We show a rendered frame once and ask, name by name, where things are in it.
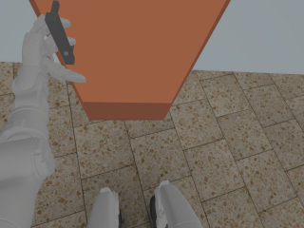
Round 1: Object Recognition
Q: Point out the right robot thigh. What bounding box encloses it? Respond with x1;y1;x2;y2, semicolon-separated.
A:
154;184;203;228

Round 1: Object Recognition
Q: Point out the robot thigh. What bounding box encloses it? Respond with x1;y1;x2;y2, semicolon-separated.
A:
86;191;120;228
154;184;203;228

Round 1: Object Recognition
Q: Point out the cupboard door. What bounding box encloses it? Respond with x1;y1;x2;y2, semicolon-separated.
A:
34;0;226;104

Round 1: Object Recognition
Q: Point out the left robot forearm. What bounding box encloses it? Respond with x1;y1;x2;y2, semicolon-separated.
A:
0;66;49;143

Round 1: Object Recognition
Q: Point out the left robot hand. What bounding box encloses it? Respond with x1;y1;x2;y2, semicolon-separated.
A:
22;14;86;83

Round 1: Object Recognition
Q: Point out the left robot thigh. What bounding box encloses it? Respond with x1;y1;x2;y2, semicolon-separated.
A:
86;191;120;228

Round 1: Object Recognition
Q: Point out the handle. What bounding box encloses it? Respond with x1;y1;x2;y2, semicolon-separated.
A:
45;0;75;65

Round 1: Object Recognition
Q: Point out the left robot upper arm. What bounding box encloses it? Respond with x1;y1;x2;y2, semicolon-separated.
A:
0;137;55;228

